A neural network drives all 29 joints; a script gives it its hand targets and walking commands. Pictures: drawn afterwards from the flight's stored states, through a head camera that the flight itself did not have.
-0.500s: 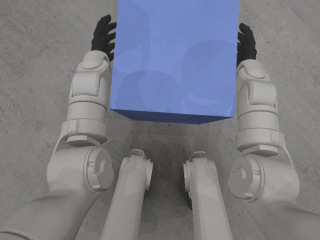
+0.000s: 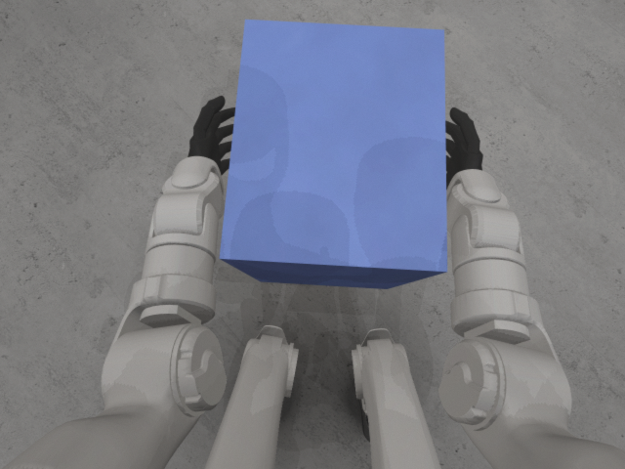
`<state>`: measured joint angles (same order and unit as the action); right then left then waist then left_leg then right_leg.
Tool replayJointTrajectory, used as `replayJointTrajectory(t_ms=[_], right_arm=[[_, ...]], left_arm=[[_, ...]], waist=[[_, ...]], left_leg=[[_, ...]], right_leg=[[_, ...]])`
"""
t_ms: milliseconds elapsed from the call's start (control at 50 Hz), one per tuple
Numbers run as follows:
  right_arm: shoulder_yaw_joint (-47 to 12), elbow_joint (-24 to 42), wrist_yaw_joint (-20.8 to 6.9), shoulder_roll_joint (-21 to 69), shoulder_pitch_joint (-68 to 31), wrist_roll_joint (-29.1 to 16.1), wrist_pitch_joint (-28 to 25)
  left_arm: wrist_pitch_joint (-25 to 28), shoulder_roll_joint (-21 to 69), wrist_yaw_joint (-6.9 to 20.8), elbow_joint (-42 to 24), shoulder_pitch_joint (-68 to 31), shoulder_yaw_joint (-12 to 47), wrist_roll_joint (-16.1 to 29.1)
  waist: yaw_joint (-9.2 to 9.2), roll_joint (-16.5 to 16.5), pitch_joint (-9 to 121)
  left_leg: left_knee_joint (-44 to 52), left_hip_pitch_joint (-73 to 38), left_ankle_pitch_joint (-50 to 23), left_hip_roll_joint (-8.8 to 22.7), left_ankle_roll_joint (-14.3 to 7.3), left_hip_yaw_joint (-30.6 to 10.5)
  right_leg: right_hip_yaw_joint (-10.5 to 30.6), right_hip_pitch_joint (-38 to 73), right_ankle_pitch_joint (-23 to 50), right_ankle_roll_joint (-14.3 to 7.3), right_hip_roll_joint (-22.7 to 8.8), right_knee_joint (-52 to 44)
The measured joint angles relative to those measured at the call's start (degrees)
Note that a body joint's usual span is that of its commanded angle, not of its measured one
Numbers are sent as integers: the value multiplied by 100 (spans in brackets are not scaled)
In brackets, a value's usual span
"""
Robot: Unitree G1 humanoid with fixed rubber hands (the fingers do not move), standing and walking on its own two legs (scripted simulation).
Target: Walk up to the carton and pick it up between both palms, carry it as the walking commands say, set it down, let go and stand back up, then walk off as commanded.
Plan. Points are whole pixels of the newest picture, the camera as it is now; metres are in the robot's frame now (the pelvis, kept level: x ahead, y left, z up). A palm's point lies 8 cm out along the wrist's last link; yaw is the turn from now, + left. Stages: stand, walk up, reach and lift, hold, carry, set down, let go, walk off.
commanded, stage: reach and lift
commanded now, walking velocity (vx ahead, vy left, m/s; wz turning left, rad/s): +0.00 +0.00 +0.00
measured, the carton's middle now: (331, 184) +0.48 +0.00 -0.13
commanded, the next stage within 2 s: none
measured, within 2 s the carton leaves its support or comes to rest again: neither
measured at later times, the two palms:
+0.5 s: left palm (186, 155) +0.45 +0.15 +0.02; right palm (491, 167) +0.45 -0.16 +0.01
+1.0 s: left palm (152, 147) +0.43 +0.15 +0.09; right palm (533, 162) +0.43 -0.16 +0.08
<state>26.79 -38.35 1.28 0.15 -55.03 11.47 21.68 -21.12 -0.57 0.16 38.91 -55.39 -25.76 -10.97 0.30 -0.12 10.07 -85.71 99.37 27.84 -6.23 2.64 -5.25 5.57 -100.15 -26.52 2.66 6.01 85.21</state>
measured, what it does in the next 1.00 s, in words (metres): rises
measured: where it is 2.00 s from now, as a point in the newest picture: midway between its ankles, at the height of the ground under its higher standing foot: (319, 411)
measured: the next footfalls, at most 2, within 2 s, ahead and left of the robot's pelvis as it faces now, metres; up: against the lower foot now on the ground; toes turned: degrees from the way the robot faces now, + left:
none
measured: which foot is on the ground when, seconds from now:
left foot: down 0.00-1.00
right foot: down 0.00-1.00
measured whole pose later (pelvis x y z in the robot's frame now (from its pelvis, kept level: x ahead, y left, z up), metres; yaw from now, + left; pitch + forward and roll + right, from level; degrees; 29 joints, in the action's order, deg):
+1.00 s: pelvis +0.05 +0.00 +0.13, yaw +0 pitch +28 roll +0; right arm 23.1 -32.1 -0.5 5.6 -33.3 13.2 20.1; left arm -19.1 5.1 2.1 32.9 -33.5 -22.7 -12.9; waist 0.4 0.2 10.0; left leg -55.0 61.7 21.2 -4.9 1.5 -7.0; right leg 7.3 -62.5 -20.3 1.2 4.9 55.1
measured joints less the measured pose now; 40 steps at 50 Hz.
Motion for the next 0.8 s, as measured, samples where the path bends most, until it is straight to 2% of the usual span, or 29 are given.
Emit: replayJointTrajectory(t_ms=[800], right_arm=[[-303, 458, -112, 442, 1745, 110, -201]], left_arm=[[246, 454, 160, -431, 1753, 231, -146]], waist=[[18, 29, 52]], left_leg=[[2357, -2910, -461, 90, -85, -142]], right_leg=[[142, 2898, 427, -117, -73, -2305]])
